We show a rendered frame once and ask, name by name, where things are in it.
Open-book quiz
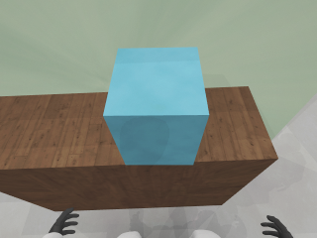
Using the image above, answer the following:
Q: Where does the left robot hand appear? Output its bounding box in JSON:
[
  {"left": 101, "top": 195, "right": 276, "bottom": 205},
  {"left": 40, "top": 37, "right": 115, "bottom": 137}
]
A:
[{"left": 49, "top": 207, "right": 79, "bottom": 236}]

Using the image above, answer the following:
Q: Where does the carton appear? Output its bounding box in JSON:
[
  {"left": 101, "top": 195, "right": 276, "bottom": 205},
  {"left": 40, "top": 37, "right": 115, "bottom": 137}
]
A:
[{"left": 103, "top": 47, "right": 209, "bottom": 166}]

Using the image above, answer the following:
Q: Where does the pedestal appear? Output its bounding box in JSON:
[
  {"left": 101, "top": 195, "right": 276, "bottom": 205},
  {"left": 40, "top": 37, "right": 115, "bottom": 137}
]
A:
[{"left": 0, "top": 86, "right": 278, "bottom": 212}]

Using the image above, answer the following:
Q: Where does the right robot hand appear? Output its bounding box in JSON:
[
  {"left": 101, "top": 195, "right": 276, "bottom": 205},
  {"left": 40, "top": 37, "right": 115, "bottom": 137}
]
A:
[{"left": 261, "top": 215, "right": 293, "bottom": 238}]

